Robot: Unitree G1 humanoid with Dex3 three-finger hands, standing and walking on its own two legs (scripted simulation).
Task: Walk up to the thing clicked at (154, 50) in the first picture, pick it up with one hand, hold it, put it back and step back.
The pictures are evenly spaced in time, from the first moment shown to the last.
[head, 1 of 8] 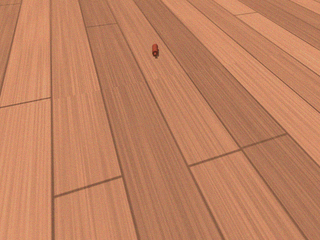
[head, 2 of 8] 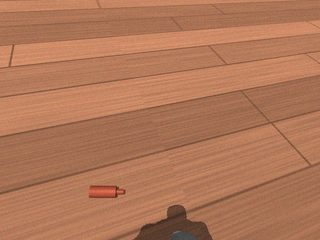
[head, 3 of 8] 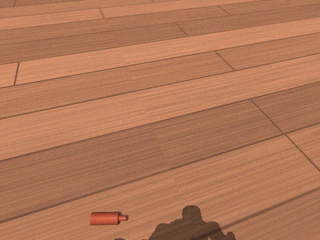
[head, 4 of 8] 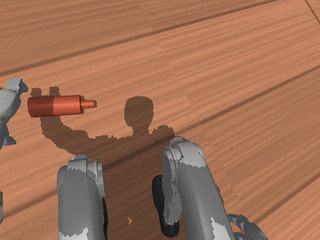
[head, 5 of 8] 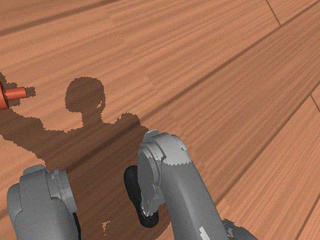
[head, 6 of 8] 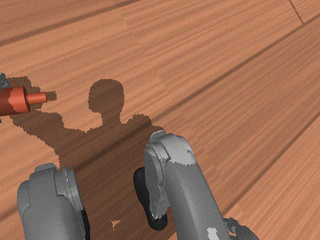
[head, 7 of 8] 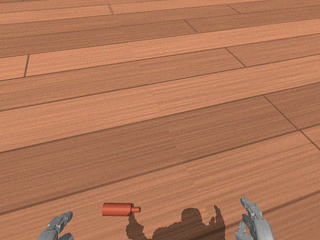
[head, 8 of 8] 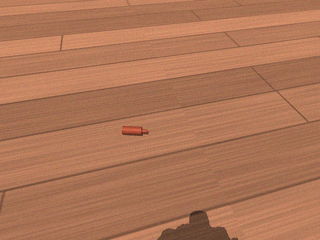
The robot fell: no
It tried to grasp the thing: yes
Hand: left
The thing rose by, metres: 0.68
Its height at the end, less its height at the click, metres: +0.00
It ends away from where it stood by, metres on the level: 0.01
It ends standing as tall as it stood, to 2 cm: yes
